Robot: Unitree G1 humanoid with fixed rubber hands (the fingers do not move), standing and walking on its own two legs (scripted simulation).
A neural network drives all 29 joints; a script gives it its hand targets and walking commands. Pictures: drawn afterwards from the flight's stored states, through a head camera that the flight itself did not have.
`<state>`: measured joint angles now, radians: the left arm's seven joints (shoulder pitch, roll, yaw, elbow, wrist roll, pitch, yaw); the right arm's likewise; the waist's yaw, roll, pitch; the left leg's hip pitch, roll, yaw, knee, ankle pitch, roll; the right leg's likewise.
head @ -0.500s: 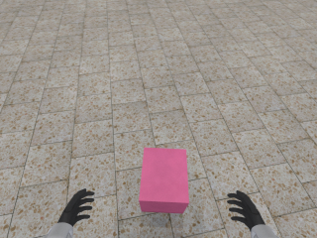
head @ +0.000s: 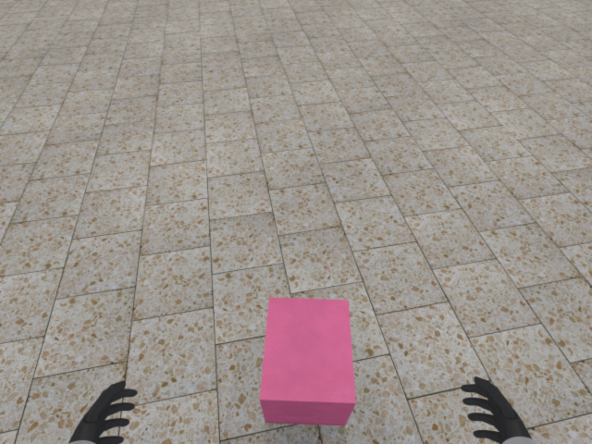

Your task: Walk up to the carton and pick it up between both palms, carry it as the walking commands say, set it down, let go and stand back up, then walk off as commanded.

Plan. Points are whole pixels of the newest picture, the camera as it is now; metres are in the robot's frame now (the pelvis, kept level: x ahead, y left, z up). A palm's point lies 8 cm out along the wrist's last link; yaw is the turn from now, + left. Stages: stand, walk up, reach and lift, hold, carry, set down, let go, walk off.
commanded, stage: stand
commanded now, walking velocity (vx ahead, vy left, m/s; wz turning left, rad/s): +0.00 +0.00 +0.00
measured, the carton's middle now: (306, 361) +0.45 -0.03 -0.64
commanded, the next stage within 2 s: walk off in 1.64 s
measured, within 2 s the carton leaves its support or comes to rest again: neither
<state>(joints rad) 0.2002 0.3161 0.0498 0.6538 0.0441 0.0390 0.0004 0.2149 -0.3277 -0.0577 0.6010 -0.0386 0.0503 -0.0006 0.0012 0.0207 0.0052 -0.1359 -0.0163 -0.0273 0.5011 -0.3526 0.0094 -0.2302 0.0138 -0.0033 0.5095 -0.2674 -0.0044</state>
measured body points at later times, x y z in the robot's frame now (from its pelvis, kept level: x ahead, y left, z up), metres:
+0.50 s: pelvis +0.01 -0.01 +0.00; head +0.01 -0.01 +0.45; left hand +0.13 +0.29 -0.09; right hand +0.14 -0.30 -0.10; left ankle -0.05 +0.11 -0.74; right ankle +0.00 -0.12 -0.74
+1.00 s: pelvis -0.01 -0.01 +0.01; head -0.02 -0.01 +0.46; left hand +0.09 +0.31 -0.10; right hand +0.10 -0.32 -0.10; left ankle -0.05 +0.11 -0.74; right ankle +0.00 -0.12 -0.74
